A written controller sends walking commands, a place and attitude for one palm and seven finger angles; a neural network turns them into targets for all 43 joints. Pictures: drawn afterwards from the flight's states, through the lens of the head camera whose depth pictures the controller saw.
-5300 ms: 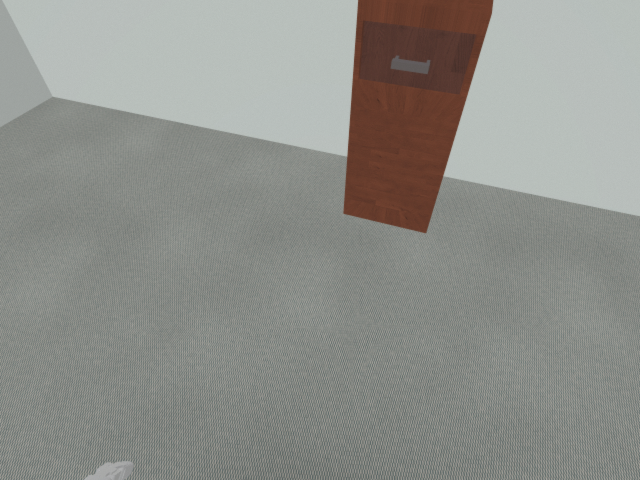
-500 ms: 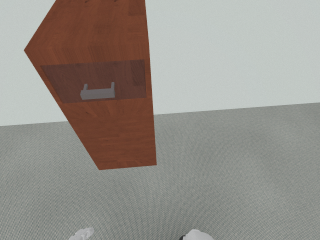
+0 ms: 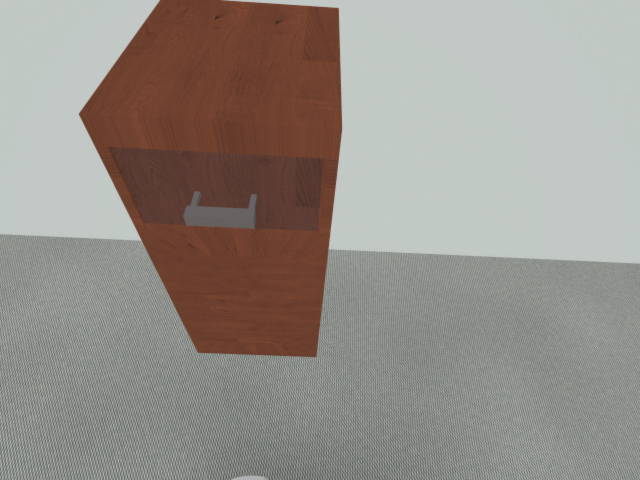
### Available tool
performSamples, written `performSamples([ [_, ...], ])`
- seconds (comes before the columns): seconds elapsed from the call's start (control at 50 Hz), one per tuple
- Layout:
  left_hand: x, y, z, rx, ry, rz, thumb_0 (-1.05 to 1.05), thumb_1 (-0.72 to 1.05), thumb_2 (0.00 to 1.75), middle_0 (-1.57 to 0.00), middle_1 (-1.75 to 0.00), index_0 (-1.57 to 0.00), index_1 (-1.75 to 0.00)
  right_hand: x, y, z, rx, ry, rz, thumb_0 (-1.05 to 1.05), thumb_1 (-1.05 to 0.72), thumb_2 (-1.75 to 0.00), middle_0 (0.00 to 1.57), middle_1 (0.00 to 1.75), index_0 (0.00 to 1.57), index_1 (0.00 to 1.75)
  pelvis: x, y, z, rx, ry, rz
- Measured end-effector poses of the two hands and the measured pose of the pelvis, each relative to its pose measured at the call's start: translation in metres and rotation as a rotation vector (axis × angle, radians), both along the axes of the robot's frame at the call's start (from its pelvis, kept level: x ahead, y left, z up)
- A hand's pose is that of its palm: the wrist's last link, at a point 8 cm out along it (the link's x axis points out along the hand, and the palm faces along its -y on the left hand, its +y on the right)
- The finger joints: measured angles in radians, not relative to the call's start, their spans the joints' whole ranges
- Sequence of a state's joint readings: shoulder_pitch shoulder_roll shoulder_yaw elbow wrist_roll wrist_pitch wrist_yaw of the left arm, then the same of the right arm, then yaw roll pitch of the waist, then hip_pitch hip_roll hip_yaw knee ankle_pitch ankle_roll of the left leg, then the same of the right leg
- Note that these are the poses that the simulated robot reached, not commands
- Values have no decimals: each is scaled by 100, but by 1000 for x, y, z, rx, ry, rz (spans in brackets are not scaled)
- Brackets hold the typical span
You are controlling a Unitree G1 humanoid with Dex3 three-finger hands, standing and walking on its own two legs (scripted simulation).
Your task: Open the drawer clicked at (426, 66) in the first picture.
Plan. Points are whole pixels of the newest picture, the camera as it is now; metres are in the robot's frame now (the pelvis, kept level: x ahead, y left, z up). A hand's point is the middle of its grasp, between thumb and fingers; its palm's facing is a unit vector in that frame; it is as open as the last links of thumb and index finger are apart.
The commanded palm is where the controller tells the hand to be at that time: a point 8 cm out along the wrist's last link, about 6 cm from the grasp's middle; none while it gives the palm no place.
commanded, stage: come to a stop and stand still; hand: left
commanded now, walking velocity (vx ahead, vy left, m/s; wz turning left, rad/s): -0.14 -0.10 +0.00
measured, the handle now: (222, 207) +0.52 +0.23 -0.03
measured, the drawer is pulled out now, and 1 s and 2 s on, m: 0.00 0.00 0.00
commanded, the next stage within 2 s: look again from close up in 1.00 s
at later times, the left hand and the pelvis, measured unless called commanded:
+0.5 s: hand out of the picture -0.02 +0.11 -0.16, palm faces +0.02 -0.97 -0.23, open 7.3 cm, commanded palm none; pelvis -0.06 -0.07 +0.00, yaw +0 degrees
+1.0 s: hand out of the picture -0.10 +0.09 -0.17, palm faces +0.05 -0.99 -0.16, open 7.4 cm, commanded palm none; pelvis -0.08 -0.07 +0.01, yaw +0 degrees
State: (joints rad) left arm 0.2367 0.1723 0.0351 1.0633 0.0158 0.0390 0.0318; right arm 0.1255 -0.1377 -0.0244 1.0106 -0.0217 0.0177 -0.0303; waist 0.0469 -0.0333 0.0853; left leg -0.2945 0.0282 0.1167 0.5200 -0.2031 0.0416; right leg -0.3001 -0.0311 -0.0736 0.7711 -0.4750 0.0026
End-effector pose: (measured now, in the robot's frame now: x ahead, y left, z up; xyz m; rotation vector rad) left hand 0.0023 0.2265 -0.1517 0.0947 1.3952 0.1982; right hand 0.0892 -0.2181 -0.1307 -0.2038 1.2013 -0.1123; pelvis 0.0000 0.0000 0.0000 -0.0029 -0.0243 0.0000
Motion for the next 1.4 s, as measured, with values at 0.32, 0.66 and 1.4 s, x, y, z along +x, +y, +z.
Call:
performSamples([
  [0.32, -25, -35, 25, 104, -59, -74, 1, 91, 90, -20, -30, -20, -30, -85, -64, -25, 67, 76, -99, 0, -91, -90, 20, 30, 20, 30, -48, -51, -2, 19, -2, -2],
  [0.66, -54, -71, 15, 25, -37, -35, 1, 94, 90, -20, -30, -20, -30, -180, -73, -11, 30, 283, -90, 1, -91, -90, 20, 30, 19, 30, -66, -74, 7, 4, 18, 11],
  [1.4, -33, -3, 24, 108, -170, -79, 1, 90, 90, -20, -30, -20, -30, -125, -75, -2, -63, 23, -62, 1, -91, -90, 20, 30, 20, 30, -68, -36, 0, -3, -2, 8],
])
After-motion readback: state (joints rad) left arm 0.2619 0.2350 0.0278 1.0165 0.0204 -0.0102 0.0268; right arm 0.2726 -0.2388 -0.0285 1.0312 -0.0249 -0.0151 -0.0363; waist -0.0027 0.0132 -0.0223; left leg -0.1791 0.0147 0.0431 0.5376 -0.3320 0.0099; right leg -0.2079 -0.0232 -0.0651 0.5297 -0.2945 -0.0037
